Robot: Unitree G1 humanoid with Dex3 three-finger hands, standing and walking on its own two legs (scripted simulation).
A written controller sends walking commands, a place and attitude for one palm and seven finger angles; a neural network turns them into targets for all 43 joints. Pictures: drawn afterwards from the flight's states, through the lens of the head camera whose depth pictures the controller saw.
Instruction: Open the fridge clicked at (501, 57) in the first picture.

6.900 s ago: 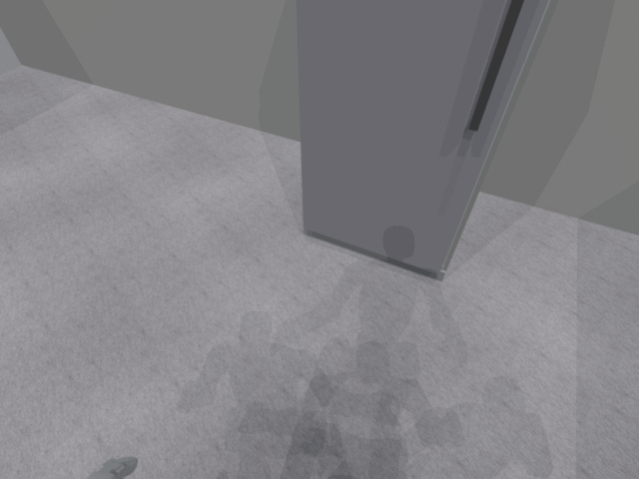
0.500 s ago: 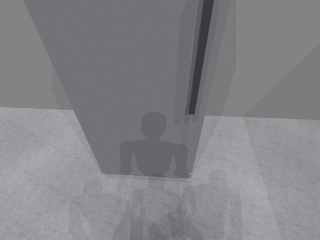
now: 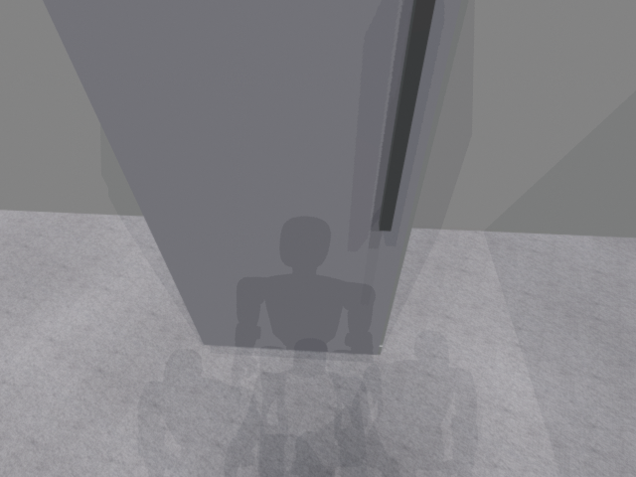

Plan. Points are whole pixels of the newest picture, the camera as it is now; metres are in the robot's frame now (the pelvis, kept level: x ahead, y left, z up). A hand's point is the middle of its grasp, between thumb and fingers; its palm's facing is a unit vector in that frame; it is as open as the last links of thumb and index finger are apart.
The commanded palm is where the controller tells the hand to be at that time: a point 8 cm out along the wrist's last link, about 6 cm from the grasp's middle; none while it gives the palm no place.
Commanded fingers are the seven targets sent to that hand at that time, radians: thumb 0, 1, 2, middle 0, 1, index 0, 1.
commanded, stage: look again from close up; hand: right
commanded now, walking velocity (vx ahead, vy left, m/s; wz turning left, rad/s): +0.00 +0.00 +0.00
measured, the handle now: (402, 112) +0.59 -0.09 +0.18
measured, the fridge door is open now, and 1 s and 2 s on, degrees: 0 0 0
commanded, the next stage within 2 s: shuffle to correct the standing spot in 1.16 s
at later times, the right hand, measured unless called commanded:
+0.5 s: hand out of the picture +0.01 -0.16 -0.18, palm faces +0.03 +0.99 -0.16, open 7.4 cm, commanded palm none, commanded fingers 0.00 -0.90 -0.90 0.20 0.30 0.20 0.30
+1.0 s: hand out of the picture -0.01 -0.15 -0.18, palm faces +0.04 +0.99 -0.15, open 7.4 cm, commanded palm none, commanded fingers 0.00 -0.90 -0.90 0.20 0.30 0.20 0.30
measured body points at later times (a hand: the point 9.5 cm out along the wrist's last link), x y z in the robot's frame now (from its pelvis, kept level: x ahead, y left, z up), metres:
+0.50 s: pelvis +0.01 +0.01 +0.00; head +0.01 +0.00 +0.45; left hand +0.01 +0.23 -0.15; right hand +0.01 -0.21 -0.16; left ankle +0.02 +0.13 -0.74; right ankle +0.04 -0.10 -0.74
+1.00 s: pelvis +0.01 +0.01 +0.00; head +0.01 +0.00 +0.45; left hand +0.01 +0.23 -0.15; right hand -0.01 -0.20 -0.16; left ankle +0.02 +0.13 -0.74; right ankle +0.04 -0.10 -0.74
